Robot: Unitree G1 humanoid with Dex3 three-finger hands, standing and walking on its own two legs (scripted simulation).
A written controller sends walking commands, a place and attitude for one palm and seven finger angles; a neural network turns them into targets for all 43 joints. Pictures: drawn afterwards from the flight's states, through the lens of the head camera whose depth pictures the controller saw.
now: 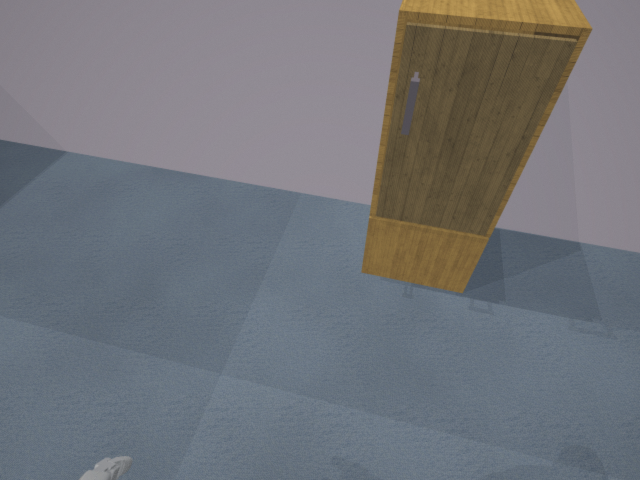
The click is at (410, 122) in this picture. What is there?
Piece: cupboard door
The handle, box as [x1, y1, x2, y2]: [401, 72, 419, 134]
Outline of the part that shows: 418,72 415,72 414,77 411,78 401,131 401,133 408,134 419,81 419,78 417,77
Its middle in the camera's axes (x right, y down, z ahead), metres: +0.22 -0.34 +0.96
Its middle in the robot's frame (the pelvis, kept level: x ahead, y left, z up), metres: +0.95 -0.18 +0.00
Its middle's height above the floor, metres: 0.77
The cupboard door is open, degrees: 0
